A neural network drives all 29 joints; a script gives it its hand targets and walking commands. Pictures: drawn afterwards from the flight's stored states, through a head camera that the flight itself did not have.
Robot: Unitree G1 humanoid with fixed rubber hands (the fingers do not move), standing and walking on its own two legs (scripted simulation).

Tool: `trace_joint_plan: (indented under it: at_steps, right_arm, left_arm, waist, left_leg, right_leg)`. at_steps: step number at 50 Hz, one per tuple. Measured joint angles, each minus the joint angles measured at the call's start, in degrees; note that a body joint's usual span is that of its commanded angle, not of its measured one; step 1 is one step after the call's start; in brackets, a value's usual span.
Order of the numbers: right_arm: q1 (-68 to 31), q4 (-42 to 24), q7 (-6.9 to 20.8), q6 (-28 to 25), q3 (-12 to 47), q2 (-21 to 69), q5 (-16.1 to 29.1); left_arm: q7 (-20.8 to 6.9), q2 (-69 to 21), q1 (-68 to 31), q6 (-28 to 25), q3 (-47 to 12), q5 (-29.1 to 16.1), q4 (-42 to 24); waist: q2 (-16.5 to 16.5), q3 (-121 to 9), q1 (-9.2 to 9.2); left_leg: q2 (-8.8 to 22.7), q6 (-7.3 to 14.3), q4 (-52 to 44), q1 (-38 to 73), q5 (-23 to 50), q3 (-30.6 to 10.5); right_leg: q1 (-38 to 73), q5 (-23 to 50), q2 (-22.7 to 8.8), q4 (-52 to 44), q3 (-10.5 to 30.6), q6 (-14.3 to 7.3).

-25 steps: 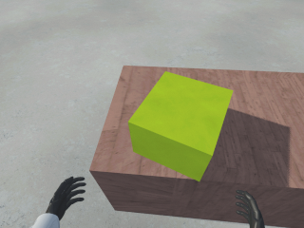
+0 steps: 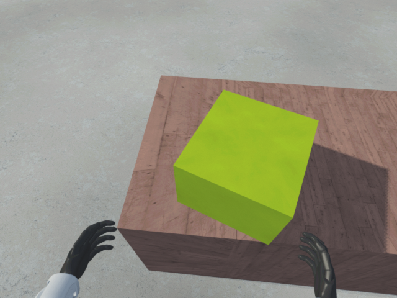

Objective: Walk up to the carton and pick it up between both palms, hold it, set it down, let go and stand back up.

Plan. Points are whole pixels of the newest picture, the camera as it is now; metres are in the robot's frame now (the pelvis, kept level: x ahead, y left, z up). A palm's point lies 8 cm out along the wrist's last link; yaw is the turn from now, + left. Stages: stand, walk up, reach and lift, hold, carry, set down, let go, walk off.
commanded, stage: reach and lift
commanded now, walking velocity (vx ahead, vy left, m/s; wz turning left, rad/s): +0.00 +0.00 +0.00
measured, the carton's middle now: (244, 163) +0.47 -0.10 -0.08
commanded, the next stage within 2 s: none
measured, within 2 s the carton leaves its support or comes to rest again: neither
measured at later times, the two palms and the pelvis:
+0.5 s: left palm (82, 242) +0.23 +0.26 -0.02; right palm (322, 283) +0.17 -0.21 -0.05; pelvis +0.00 +0.00 +0.00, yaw +0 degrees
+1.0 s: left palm (102, 194) +0.31 +0.23 +0.02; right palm (323, 249) +0.23 -0.22 -0.03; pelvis +0.00 +0.00 +0.00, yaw +0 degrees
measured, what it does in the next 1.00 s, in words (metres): stands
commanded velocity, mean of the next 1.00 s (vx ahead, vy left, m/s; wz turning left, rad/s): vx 0.00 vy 0.00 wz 0.00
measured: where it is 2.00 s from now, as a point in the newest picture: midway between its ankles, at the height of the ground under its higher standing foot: outside the picture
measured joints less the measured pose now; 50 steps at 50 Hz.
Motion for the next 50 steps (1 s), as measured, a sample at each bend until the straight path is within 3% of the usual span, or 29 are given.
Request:
trace_joint_plan:
  at_steps: [14, 23, 41, 50]
  right_arm:
    - [0.0, 0.0, 0.7, 4.9, 0.0, 0.0, 0.1]
    - [-1.3, -2.5, 0.9, 10.1, -0.9, 0.0, 0.2]
    - [-9.7, -3.1, 0.5, 14.7, -2.1, 0.0, 3.2]
    - [-14.3, -4.0, 0.4, 20.2, -3.4, 0.0, 3.4]
  left_arm:
    - [1.5, 0.5, 0.0, 0.9, -1.6, -5.0, -2.1]
    - [2.8, 1.6, -2.8, 1.9, -3.7, -9.7, -2.2]
    - [3.0, 1.7, -12.4, 8.3, -3.7, -10.3, -2.2]
    - [3.8, 1.7, -18.6, 12.1, -3.7, -10.3, -2.2]
  waist:
    - [0.3, 0.0, -0.07]
    - [0.6, 0.0, -1.37]
    - [0.9, 0.0, -3.39]
    - [0.9, 0.0, -4.56]
  left_leg:
    - [0.0, 0.0, 0.0, 0.0, 0.0, 0.0]
    - [0.0, 0.3, 0.0, 0.0, 0.0, -0.1]
    - [0.0, 0.5, 0.0, 0.0, 0.1, -0.1]
    - [0.0, 0.5, 0.0, 0.0, 0.2, -0.1]
  right_leg:
    - [0.5, 0.6, 0.1, -1.0, 0.0, 0.0]
    - [0.5, 0.7, 0.1, -1.0, 0.0, 0.1]
    - [0.5, 0.7, 0.1, -1.0, 0.0, 0.5]
    - [0.5, 0.8, 0.1, -1.0, 0.1, 0.6]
